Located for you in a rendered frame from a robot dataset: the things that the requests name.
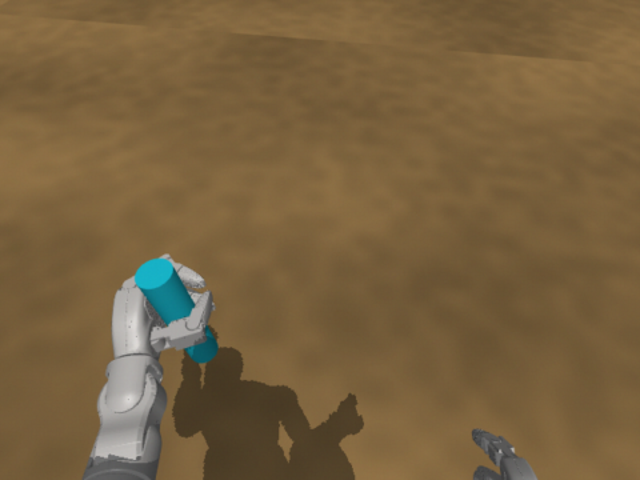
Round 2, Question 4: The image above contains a can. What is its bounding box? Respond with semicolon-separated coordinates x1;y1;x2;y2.
135;258;218;363

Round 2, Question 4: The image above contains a left robot hand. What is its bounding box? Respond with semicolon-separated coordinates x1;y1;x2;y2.
111;254;216;361

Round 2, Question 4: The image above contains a left robot arm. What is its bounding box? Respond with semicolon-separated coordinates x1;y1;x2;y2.
82;354;167;480

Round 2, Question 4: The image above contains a right robot hand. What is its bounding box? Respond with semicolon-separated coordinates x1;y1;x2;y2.
472;429;538;480

